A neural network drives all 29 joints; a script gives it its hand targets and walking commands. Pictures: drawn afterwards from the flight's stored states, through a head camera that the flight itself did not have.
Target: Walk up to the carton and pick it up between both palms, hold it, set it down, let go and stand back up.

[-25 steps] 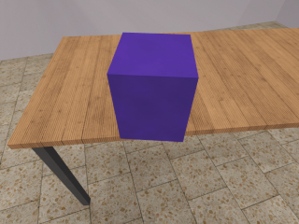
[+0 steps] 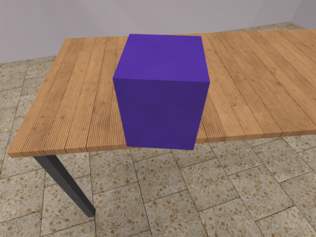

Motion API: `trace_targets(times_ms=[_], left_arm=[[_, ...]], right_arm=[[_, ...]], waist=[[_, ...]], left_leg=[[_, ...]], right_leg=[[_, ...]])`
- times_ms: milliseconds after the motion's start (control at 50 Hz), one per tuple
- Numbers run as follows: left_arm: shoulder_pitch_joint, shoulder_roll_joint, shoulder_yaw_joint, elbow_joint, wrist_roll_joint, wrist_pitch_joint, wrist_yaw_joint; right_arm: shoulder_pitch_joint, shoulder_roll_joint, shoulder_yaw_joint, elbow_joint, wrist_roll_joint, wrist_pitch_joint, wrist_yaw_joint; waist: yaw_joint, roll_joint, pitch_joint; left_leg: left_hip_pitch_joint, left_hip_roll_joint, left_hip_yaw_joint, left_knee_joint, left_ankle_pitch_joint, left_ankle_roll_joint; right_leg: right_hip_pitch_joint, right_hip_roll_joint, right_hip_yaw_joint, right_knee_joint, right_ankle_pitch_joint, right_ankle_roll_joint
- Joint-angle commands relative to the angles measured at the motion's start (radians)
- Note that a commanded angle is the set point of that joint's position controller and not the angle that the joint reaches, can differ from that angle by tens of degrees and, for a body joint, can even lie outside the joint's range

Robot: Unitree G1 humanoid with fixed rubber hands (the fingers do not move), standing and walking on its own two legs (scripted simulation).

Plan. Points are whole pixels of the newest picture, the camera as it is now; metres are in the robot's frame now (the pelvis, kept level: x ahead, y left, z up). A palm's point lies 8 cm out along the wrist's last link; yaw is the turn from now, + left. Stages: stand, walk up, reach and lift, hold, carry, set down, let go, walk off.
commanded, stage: stand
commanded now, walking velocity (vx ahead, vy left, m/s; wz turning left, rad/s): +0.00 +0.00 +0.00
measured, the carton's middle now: (162, 93) +0.48 +0.02 +0.11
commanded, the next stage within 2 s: none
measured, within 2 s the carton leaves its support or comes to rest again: neither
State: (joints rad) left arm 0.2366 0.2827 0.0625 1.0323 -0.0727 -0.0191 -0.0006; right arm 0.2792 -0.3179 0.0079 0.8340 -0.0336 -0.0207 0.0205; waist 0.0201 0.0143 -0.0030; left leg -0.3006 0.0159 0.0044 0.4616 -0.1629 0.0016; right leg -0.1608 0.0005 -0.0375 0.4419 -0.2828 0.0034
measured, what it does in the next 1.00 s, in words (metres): stands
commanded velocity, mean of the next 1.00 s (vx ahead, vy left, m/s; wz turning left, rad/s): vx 0.00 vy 0.00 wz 0.00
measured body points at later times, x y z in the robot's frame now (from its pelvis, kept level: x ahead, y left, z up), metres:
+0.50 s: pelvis +0.00 +0.00 +0.00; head +0.00 +0.00 +0.45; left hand +0.04 +0.29 -0.14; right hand +0.08 -0.27 -0.12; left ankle +0.05 +0.12 -0.74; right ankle -0.03 -0.12 -0.74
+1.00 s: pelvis +0.00 +0.00 +0.00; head +0.02 +0.00 +0.45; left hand +0.04 +0.29 -0.14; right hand +0.09 -0.27 -0.12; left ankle +0.05 +0.12 -0.74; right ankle -0.03 -0.12 -0.74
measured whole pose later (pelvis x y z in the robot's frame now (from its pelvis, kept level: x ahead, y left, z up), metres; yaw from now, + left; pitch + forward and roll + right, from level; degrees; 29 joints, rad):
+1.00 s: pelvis +0.00 +0.00 +0.00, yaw +0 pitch +0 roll -1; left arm 0.24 0.28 0.06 1.03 -0.07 -0.02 0.00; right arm 0.28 -0.32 0.01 0.83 -0.03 -0.02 0.02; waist 0.02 0.01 0.02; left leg -0.30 0.02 0.00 0.47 -0.18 0.00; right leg -0.15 0.00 -0.04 0.44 -0.29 0.00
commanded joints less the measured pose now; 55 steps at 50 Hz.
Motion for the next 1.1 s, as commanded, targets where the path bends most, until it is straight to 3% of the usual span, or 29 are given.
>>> trace_targets(times_ms=[0, 80, 120, 160, 180, 200, 220, 240, 280, 300, 320, 360, 400, 440, 460, 500, 520, 540, 660, 680, 740, 760, 820, 840, 900, 960, 980, 1020, 1080], left_arm=[[-0.099, 0.242, 0.032, -0.058, 0.103, -0.028, -0.004], [-0.108, 0.264, 0.036, -0.064, 0.108, -0.022, 0.002], [-0.131, 0.251, 0.026, -0.075, 0.112, -0.028, 0.003], [-0.104, 0.245, 0.03, -0.059, 0.093, -0.03, -0.004], [-0.107, 0.262, 0.023, -0.058, 0.101, -0.03, 0.009], [-0.103, 0.284, 0.033, -0.06, 0.093, -0.033, 0.005], [-0.105, 0.286, 0.039, -0.065, 0.098, -0.033, 0.008], [-0.058, 0.295, 0.04, -0.039, 0.101, -0.034, 0.01], [-0.101, 0.253, 0.033, -0.055, 0.108, -0.033, -0.005], [-0.075, 0.251, 0.031, -0.052, 0.099, -0.022, 0.003], [-0.099, 0.257, 0.04, -0.045, 0.09, -0.02, 0.001], [-0.118, 0.237, 0.033, -0.063, 0.097, -0.021, 0.004], [-0.141, 0.246, 0.023, -0.075, 0.104, -0.028, 0.002], [-0.098, 0.24, 0.027, -0.062, 0.104, -0.031, 0.004], [-0.091, 0.251, 0.027, -0.054, 0.112, -0.026, 0.002], [-0.111, 0.281, 0.032, -0.06, 0.097, -0.025, 0.001], [-0.081, 0.255, 0.04, -0.057, 0.098, -0.019, 0.007], [-0.082, 0.265, 0.028, -0.04, 0.105, -0.017, 0.003], [-0.143, 0.26, 0.036, -0.073, 0.098, -0.026, -0.004], [-0.124, 0.259, 0.034, -0.057, 0.108, -0.025, 0.0], [-0.098, 0.259, 0.023, -0.055, 0.102, -0.027, 0.003], [-0.079, 0.248, 0.032, -0.051, 0.097, -0.021, 0.001], [-0.059, 0.242, 0.029, -0.039, 0.093, -0.014, 0.0], [-0.097, 0.25, 0.025, -0.063, 0.101, -0.022, 0.008], [-0.113, 0.279, 0.034, -0.063, 0.108, -0.02, 0.009], [-0.112, 0.25, 0.034, -0.062, 0.103, -0.027, 0.003], [-0.101, 0.247, 0.025, -0.067, 0.098, -0.027, 0.0], [-0.096, 0.272, 0.037, -0.049, 0.106, -0.029, 0.01], [-0.072, 0.248, 0.033, -0.057, 0.099, -0.015, 0.003]], right_arm=[[-0.1, -0.213, -0.048, 0.017, 0.014, -0.033, -0.021], [-0.112, -0.222, -0.049, 0.004, 0.017, -0.03, -0.032], [-0.072, -0.204, -0.054, -0.001, 0.02, -0.026, -0.035], [-0.038, -0.257, -0.063, 0.028, 0.024, -0.026, -0.031], [-0.067, -0.225, -0.051, 0.016, 0.013, -0.028, -0.027], [-0.046, -0.238, -0.051, 0.032, 0.022, -0.026, -0.032], [-0.07, -0.218, -0.052, 0.022, 0.024, -0.032, -0.032], [-0.103, -0.241, -0.062, 0.012, 0.018, -0.032, -0.034], [-0.056, -0.246, -0.064, 0.017, 0.015, -0.038, -0.025], [-0.117, -0.22, -0.055, -0.004, 0.012, -0.037, -0.024], [-0.071, -0.236, -0.054, 0.011, 0.013, -0.04, -0.02], [-0.097, -0.25, -0.067, 0.019, 0.01, -0.031, -0.032], [-0.038, -0.221, -0.054, 0.025, 0.01, -0.024, -0.029], [-0.107, -0.252, -0.065, 0.004, 0.011, -0.027, -0.026], [-0.058, -0.234, -0.058, 0.013, 0.021, -0.022, -0.032], [-0.099, -0.245, -0.06, 0.009, 0.023, -0.021, -0.023], [-0.039, -0.244, -0.064, 0.022, 0.012, -0.029, -0.025], [-0.107, -0.222, -0.062, 0.003, 0.014, -0.026, -0.023], [-0.048, -0.228, -0.057, 0.015, 0.024, -0.029, -0.03], [-0.073, -0.206, -0.055, 0.001, 0.02, -0.027, -0.033], [-0.074, -0.214, -0.048, 0.022, 0.028, -0.024, -0.029], [-0.079, -0.214, -0.052, 0.018, 0.017, -0.019, -0.023], [-0.085, -0.248, -0.064, 0.007, 0.013, -0.02, -0.027], [-0.078, -0.237, -0.053, 0.021, 0.02, -0.02, -0.024], [-0.116, -0.228, -0.058, 0.01, 0.013, -0.022, -0.024], [-0.095, -0.268, -0.065, 0.019, 0.016, -0.03, -0.033], [-0.113, -0.219, -0.05, 0.008, 0.015, -0.028, -0.029], [-0.13, -0.209, -0.052, -0.002, 0.017, -0.029, -0.03], [-0.105, -0.266, -0.061, 0.006, 0.016, -0.024, -0.029]], waist=[[-0.005, -0.063, 0.036], [0.006, 0.036, 0.009], [-0.04, -0.029, 0.012], [-0.026, -0.079, -0.021], [-0.018, 0.013, -0.002], [-0.025, -0.026, -0.016], [-0.009, 0.028, -0.036], [0.005, -0.024, 0.001], [-0.032, -0.015, -0.026], [0.001, -0.058, -0.016], [-0.03, -0.025, -0.014], [-0.007, 0.071, 0.035], [-0.042, 0.004, 0.048], [-0.011, -0.01, 0.008], [-0.034, -0.064, 0.038], [-0.021, -0.069, 0.029], [-0.031, 0.027, 0.023], [-0.015, -0.019, 0.065], [-0.037, 0.022, -0.049], [-0.034, -0.048, -0.037], [-0.028, -0.091, 0.024], [-0.012, -0.033, -0.024], [-0.005, -0.067, -0.028], [-0.005, 0.01, 0.006], [-0.008, -0.051, 0.023], [-0.021, 0.008, 0.019], [0.008, -0.047, -0.011], [-0.002, -0.021, 0.006], [-0.01, 0.007, 0.018]], left_leg=[[0.037, 0.095, -0.093, -0.098, 0.042, 0.056], [0.039, 0.087, -0.085, -0.078, 0.061, 0.04], [0.085, 0.094, -0.093, -0.069, 0.061, 0.044], [0.12, 0.095, -0.09, -0.074, 0.091, 0.047], [0.098, 0.099, -0.09, -0.079, 0.097, 0.05], [0.087, 0.104, -0.093, -0.087, 0.14, 0.051], [0.084, 0.103, -0.071, -0.076, 0.139, 0.049], [0.073, 0.092, -0.069, -0.068, 0.172, 0.045], [0.09, 0.1, -0.106, -0.081, 0.049, 0.051], [0.08, 0.111, -0.117, -0.088, 0.045, 0.057], [0.111, 0.102, -0.097, -0.08, 0.037, 0.052], [0.059, 0.094, -0.099, -0.103, -0.012, 0.051], [0.063, 0.091, -0.094, -0.111, -0.042, 0.052], [0.078, 0.093, -0.11, -0.09, -0.027, 0.051], [0.068, 0.101, -0.137, -0.12, -0.053, 0.05], [0.05, 0.092, -0.118, -0.11, -0.045, 0.047], [0.088, 0.081, -0.095, -0.099, -0.065, 0.037], [0.049, 0.099, -0.12, -0.106, -0.061, 0.046], [0.109, 0.1, -0.114, -0.096, 0.029, 0.049], [0.098, 0.093, -0.115, -0.089, 0.07, 0.049], [0.07, 0.077, -0.082, -0.059, 0.124, 0.041], [0.065, 0.074, -0.051, -0.027, 0.142, 0.048], [0.095, 0.085, -0.074, -0.068, 0.059, 0.037], [0.06, 0.081, -0.081, -0.061, 0.039, 0.047], [0.056, 0.085, -0.074, -0.056, 0.027, 0.05], [0.061, 0.104, -0.128, -0.122, -0.006, 0.053], [0.07, 0.106, -0.112, -0.088, 0.053, 0.065], [0.07, 0.109, -0.113, -0.077, 0.122, 0.058], [0.072, 0.105, -0.123, -0.105, 0.002, 0.053]], right_leg=[[0.009, -0.134, 0.085, -0.123, 0.056, -0.036], [0.055, -0.146, 0.097, -0.119, 0.073, -0.031], [-0.007, -0.147, 0.108, -0.139, 0.077, -0.032], [0.029, -0.131, 0.079, -0.119, 0.103, -0.034], [0.034, -0.142, 0.092, -0.128, 0.159, -0.024], [0.054, -0.143, 0.097, -0.109, 0.147, -0.029], [0.097, -0.148, 0.095, -0.102, 0.168, -0.027], [0.043, -0.129, 0.074, -0.086, 0.184, -0.029], [0.04, -0.124, 0.089, -0.093, 0.101, -0.035], [0.029, -0.115, 0.064, -0.105, 0.082, -0.027], [-0.009, -0.119, 0.08, -0.101, 0.045, -0.034], [-0.002, -0.131, 0.103, -0.111, 0.029, -0.043], [-0.003, -0.137, 0.097, -0.13, -0.001, -0.035], [-0.029, -0.126, 0.092, -0.13, 0.011, -0.036], [-0.015, -0.117, 0.08, -0.129, 0.0, -0.035], [-0.026, -0.128, 0.088, -0.131, -0.034, -0.037], [-0.024, -0.115, 0.086, -0.121, -0.025, -0.046], [-0.052, -0.131, 0.079, -0.123, -0.018, -0.035], [0.04, -0.13, 0.09, -0.112, 0.058, -0.029], [0.031, -0.126, 0.074, -0.109, 0.07, -0.033], [0.032, -0.133, 0.074, -0.121, 0.17, -0.024], [0.07, -0.136, 0.075, -0.094, 0.179, -0.024], [0.016, -0.126, 0.08, -0.102, 0.03, -0.032], [0.011, -0.14, 0.095, -0.106, 0.049, -0.043], [-0.003, -0.135, 0.095, -0.111, 0.038, -0.041], [0.003, -0.127, 0.089, -0.109, 0.037, -0.043], [0.051, -0.127, 0.089, -0.1, 0.082, -0.031], [0.017, -0.122, 0.079, -0.09, 0.105, -0.036], [0.018, -0.115, 0.076, -0.103, 0.067, -0.031]])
